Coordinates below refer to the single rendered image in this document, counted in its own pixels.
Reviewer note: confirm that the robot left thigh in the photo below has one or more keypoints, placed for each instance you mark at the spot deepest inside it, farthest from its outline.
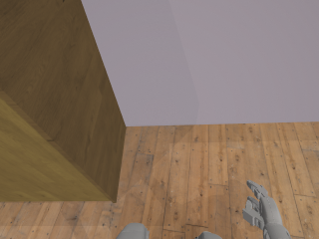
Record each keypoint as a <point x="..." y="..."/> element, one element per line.
<point x="134" y="231"/>

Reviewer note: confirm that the robot right forearm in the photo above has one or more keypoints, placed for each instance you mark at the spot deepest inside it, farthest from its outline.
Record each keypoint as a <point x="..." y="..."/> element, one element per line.
<point x="275" y="231"/>

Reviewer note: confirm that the wardrobe door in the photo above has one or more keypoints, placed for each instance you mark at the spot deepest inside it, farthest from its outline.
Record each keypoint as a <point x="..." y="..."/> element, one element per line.
<point x="33" y="170"/>

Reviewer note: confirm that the right robot hand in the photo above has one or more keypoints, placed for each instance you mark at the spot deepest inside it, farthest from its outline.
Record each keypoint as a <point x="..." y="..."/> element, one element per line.
<point x="265" y="211"/>

